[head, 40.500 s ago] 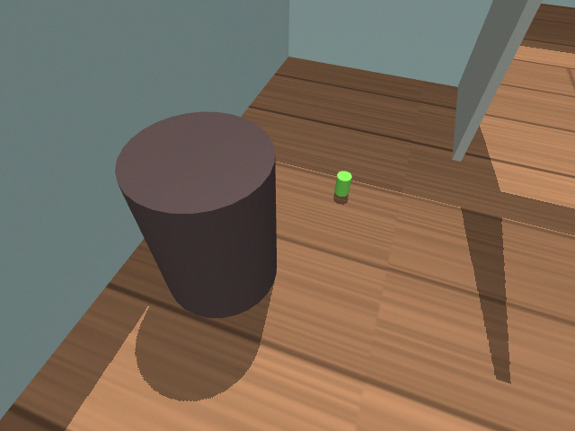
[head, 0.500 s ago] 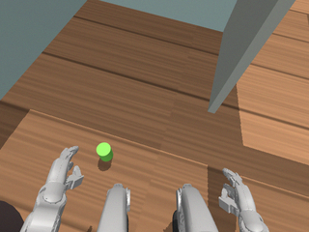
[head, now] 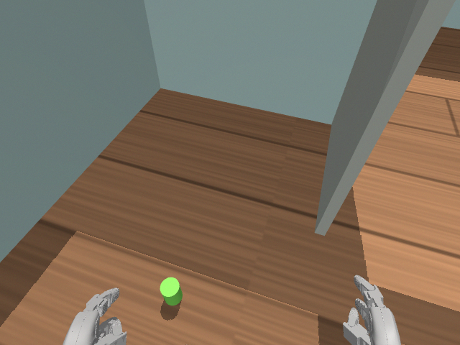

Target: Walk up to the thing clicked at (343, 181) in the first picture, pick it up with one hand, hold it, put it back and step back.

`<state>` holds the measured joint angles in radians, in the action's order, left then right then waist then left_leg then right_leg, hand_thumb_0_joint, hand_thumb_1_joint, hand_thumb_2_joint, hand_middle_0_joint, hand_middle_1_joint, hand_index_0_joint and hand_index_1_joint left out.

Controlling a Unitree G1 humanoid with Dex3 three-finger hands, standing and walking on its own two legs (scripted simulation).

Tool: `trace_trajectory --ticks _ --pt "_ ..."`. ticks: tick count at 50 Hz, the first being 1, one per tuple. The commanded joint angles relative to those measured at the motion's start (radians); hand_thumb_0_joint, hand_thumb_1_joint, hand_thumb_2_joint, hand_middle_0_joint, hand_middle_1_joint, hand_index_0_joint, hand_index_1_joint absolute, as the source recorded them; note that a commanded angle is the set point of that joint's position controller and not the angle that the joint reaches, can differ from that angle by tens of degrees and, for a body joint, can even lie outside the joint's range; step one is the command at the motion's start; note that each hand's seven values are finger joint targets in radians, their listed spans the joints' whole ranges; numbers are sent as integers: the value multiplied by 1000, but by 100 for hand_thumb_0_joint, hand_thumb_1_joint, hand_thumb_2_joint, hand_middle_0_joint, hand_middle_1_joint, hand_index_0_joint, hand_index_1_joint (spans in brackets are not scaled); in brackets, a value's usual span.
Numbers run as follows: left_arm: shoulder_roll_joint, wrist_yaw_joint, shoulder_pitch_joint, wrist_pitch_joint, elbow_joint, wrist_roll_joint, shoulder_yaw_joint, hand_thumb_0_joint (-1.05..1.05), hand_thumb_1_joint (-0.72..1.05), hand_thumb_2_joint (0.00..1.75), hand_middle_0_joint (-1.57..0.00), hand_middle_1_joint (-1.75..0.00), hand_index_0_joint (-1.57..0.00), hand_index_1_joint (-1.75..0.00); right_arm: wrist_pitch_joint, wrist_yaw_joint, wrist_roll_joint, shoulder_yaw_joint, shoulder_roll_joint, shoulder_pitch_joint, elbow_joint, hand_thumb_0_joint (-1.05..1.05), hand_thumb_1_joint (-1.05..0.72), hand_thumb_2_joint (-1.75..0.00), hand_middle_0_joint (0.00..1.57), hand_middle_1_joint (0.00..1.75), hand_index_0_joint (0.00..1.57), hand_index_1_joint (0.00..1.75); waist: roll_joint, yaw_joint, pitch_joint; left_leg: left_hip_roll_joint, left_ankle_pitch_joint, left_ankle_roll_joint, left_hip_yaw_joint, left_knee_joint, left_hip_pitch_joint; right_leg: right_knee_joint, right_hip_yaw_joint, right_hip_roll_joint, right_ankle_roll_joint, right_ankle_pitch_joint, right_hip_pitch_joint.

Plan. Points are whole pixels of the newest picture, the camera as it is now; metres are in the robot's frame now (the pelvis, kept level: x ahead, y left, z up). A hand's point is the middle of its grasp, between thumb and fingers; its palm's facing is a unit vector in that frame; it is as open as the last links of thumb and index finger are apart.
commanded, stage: home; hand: left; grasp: from above
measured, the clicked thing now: (171, 291) +0.44 +0.22 -0.66
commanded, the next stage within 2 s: stand in 1.90 s
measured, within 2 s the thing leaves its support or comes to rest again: neither
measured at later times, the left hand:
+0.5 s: hand (124, 342) +0.16 +0.18 -0.05, palm faces +0.06 -0.98 -0.19, open 7.4 cm
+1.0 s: hand (124, 344) +0.15 +0.18 -0.04, palm faces +0.06 -0.98 -0.20, open 7.4 cm
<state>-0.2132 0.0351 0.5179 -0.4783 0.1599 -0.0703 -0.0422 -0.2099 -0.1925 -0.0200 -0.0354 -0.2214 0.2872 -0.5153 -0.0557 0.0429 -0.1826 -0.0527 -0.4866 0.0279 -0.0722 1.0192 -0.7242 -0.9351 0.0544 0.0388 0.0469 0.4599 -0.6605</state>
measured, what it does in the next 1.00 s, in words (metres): stands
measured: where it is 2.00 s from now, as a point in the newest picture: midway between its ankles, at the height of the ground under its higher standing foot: outside the picture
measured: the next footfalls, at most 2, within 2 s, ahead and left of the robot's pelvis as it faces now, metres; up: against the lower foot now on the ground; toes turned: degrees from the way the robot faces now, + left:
none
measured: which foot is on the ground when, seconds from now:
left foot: down 0.00-1.00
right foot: down 0.00-1.00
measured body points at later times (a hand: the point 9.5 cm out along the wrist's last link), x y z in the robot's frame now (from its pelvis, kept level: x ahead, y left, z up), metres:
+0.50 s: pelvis +0.00 +0.00 +0.00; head +0.02 +0.01 +0.45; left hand +0.15 +0.23 -0.03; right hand +0.16 -0.24 -0.06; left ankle +0.01 +0.13 -0.68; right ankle +0.00 -0.15 -0.68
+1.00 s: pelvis -0.01 +0.00 +0.00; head +0.01 +0.00 +0.45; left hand +0.15 +0.23 -0.03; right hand +0.16 -0.25 -0.06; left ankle +0.01 +0.13 -0.68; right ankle +0.00 -0.15 -0.68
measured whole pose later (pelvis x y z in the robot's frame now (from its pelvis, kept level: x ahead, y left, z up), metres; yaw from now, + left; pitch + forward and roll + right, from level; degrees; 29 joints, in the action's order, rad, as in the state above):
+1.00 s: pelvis -0.01 +0.00 +0.00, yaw +0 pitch +9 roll -3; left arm -0.22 0.02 0.49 -0.47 0.15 -0.06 -0.03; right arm -0.25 -0.19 -0.01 -0.03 -0.22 0.28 -0.55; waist -0.04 0.03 -0.15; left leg -0.05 -0.48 0.03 -0.07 1.02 -0.70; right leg -0.94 0.05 0.04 0.04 0.46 -0.65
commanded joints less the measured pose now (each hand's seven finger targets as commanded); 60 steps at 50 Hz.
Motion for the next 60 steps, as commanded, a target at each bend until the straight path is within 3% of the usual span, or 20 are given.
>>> trace_trajectory --ticks 1,4,15,20,25,27,30,32,35,36,38,39,41,43,45,50,56,57,58,60 --pt "-100 -12 -54 56 159 16 -54 0 90 90 -20 -30 -20 -30 -76 -6 11 57 -116 -69 139 0 -90 -90 20 30 20 30 24 12 -26 50 181 -35 42 -176 105 148 40 -56 -37 -153 30" --pt "-105 -16 -70 65 179 18 -53 0 90 90 -20 -30 -20 -30 -86 -4 16 61 -117 -69 129 0 -90 -90 20 30 20 30 1 14 -63 53 213 -33 45 -168 126 142 34 -54 -36 -186 46" --pt "-105 -7 -49 66 176 25 -52 0 90 90 -20 -30 -20 -30 -94 -3 17 54 -113 -88 119 0 -90 -90 20 30 20 30 -15 -9 -59 49 193 -30 35 -187 131 143 36 -54 -39 -162 61" --pt "-101 -6 -36 63 162 23 -48 0 90 90 -20 -30 -20 -30 -96 -4 16 55 -115 -80 115 0 -90 -90 20 30 20 30 7 -3 -73 49 233 -31 36 -177 136 139 34 -56 -38 -198 70" --pt "-106 -8 -39 64 167 21 -56 0 90 90 -20 -30 -20 -30 -97 -4 16 56 -116 -86 116 0 -90 -90 20 30 20 30 -7 -15 -54 47 183 -30 35 -191 124 146 37 -56 -39 -151 59" --pt "-122 -6 -50 70 189 22 -65 0 90 90 -20 -30 -20 -30 -98 -5 17 60 -119 -77 111 0 -90 -90 20 30 20 30 -3 -8 -74 45 199 -29 32 -187 136 139 36 -58 -40 -165 67" --pt "-89 -10 -30 61 150 20 -39 0 90 90 -20 -30 -20 -30 -99 -4 16 55 -116 -81 115 0 -90 -90 20 30 20 30 11 -4 -49 46 197 -31 36 -185 122 142 35 -56 -39 -165 60" --pt "-114 -9 -46 64 176 21 -59 0 90 90 -20 -30 -20 -30 -98 -4 16 61 -122 -76 109 0 -90 -90 20 30 20 30 -18 -10 -72 44 207 -26 37 -186 138 138 34 -56 -41 -168 61" --pt "-92 -11 -36 58 137 26 -41 0 90 90 -20 -30 -20 -30 -100 -3 16 58 -115 -79 114 0 -90 -90 20 30 20 30 0 -4 -30 41 173 -27 30 -194 117 140 38 -57 -39 -140 42" --pt "-116 -8 -66 63 193 21 -60 0 90 90 -20 -30 -20 -30 -101 -4 16 59 -115 -78 113 0 -90 -90 20 30 20 30 0 -12 -40 43 163 -29 34 -192 116 146 36 -55 -37 -132 50" --pt "-96 -11 -37 58 149 22 -47 0 90 90 -20 -30 -20 -30 -103 -4 16 59 -115 -78 113 0 -90 -90 20 30 20 30 2 -5 -50 44 162 -28 37 -191 122 143 34 -57 -38 -131 51" --pt "-122 -10 -60 62 198 21 -65 0 90 90 -20 -30 -20 -30 -102 -5 16 61 -117 -78 114 0 -90 -90 20 30 20 30 -8 -12 -52 45 167 -29 40 -187 120 148 31 -53 -37 -138 57" --pt "-104 -12 -43 58 154 26 -42 0 90 90 -20 -30 -20 -30 -102 -5 15 58 -117 -80 111 0 -90 -90 20 30 20 30 14 -7 -22 47 140 -31 42 -189 104 154 31 -54 -36 -114 42" --pt "-123 -10 -66 59 190 21 -64 0 90 90 -20 -30 -20 -30 -105 -6 16 60 -120 -83 116 0 -90 -90 20 30 20 30 7 -5 -34 48 119 -33 43 -189 107 159 29 -52 -34 -100 49" --pt "-119 -12 -67 60 187 22 -54 0 90 90 -20 -30 -20 -30 -105 -6 17 61 -121 -83 112 0 -90 -90 20 30 20 30 -3 -4 -33 47 110 -32 40 -193 108 155 29 -53 -36 -91 41" --pt "-120 -8 -34 56 181 24 -54 0 90 90 -20 -30 -20 -30 -102 -7 14 61 -121 -81 117 0 -90 -90 20 30 20 30 20 -8 -67 50 176 -33 44 -174 115 148 26 -51 -36 -149 66" --pt "-118 -9 -56 59 192 22 -55 0 90 90 -20 -30 -20 -30 -103 -8 16 61 -122 -82 117 0 -90 -90 20 30 20 30 2 -6 -45 45 127 -31 34 -191 111 145 31 -52 -36 -105 45" --pt "-99 -12 -32 54 162 23 -40 0 90 90 -20 -30 -20 -30 -104 -7 15 58 -116 -79 112 0 -90 -90 20 30 20 30 -6 -6 -48 44 151 -29 34 -188 120 142 31 -54 -37 -125 43" --pt "-120 -10 -71 61 220 21 -51 0 90 90 -20 -30 -20 -30 -106 -6 15 64 -123 -78 119 0 -90 -90 20 30 20 30 -17 -4 -60 43 160 -29 35 -186 125 136 31 -54 -38 -130 47" --pt "-121 -7 -42 58 180 25 -55 0 90 90 -20 -30 -20 -30 -102 -9 16 62 -117 -74 114 0 -90 -90 20 30 20 30 2 -4 -53 45 190 -29 38 -174 121 136 31 -54 -36 -157 49"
